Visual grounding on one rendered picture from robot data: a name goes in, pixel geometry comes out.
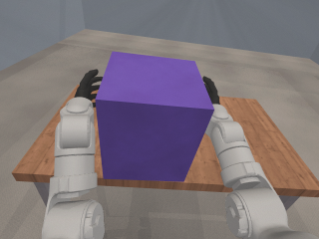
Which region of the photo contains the right robot hand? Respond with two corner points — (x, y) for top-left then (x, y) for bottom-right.
(202, 76), (220, 105)

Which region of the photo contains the robot left upper arm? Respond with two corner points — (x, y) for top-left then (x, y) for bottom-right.
(42, 199), (105, 239)

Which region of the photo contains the robot right upper arm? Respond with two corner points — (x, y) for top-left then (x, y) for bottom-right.
(225, 187), (319, 239)

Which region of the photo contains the table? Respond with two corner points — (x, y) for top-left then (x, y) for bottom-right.
(11, 85), (319, 239)

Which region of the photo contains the robot right forearm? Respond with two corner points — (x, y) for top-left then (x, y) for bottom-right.
(205, 104), (288, 224)

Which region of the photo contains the robot left forearm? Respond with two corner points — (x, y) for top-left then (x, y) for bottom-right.
(42, 97), (98, 239)

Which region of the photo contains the carton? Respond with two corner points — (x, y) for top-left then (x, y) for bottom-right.
(95, 51), (214, 182)

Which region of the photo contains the left robot hand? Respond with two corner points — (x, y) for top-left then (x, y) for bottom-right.
(74, 69), (103, 108)

